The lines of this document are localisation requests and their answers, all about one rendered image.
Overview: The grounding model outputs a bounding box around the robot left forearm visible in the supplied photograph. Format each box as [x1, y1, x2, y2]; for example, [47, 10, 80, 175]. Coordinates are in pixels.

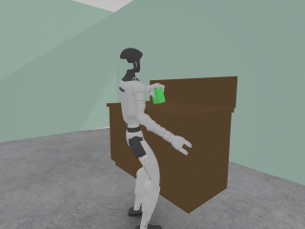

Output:
[145, 85, 152, 93]

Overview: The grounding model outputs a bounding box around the sponge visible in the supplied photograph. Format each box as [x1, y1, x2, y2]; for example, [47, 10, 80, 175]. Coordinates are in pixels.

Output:
[152, 88, 166, 104]

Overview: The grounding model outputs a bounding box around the robot right upper arm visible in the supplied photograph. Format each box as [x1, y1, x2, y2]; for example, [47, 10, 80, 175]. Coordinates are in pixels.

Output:
[131, 81, 148, 125]

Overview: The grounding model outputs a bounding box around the table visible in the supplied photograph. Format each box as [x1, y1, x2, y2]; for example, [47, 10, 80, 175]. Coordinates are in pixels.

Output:
[107, 76, 238, 214]

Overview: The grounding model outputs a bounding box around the left robot thigh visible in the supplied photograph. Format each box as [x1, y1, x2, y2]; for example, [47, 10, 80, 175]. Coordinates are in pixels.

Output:
[136, 138, 149, 181]

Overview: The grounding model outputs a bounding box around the robot right forearm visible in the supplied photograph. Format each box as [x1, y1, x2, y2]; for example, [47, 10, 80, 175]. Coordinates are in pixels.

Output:
[140, 114, 174, 142]

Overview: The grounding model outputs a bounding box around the robot thigh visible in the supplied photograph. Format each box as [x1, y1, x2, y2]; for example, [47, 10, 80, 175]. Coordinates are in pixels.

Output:
[136, 138, 149, 181]
[131, 138, 160, 193]

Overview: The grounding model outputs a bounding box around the robot left hand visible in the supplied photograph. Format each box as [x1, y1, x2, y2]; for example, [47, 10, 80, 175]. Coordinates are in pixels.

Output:
[150, 83, 165, 99]

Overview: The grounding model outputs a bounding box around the right robot thigh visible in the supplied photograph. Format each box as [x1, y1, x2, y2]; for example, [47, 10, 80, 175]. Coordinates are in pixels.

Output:
[131, 138, 160, 193]

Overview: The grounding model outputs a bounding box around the robot right hand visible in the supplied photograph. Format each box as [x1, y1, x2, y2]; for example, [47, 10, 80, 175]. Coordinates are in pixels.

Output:
[171, 135, 193, 155]

